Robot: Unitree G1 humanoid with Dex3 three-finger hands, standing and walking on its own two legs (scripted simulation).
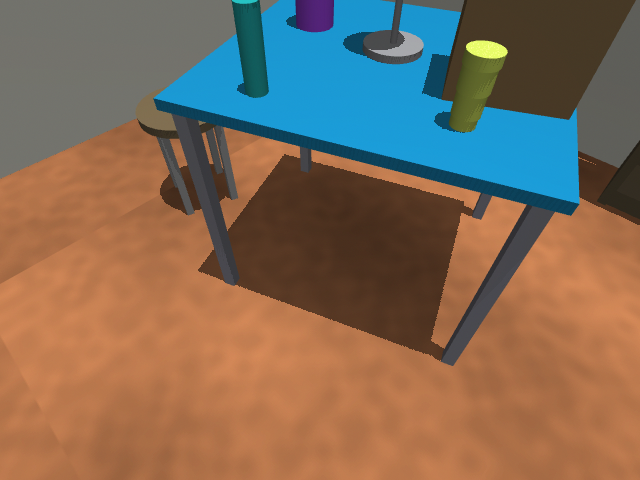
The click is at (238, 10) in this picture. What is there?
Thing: slim round
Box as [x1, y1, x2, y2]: [232, 0, 268, 97]
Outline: 232,0 245,92 249,96 259,97 265,95 268,91 259,0
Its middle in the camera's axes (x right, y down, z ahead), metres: -0.15 -0.41 +0.85
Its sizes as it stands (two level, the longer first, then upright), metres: 0.054 0.054 0.197
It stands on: a support 0.77 m high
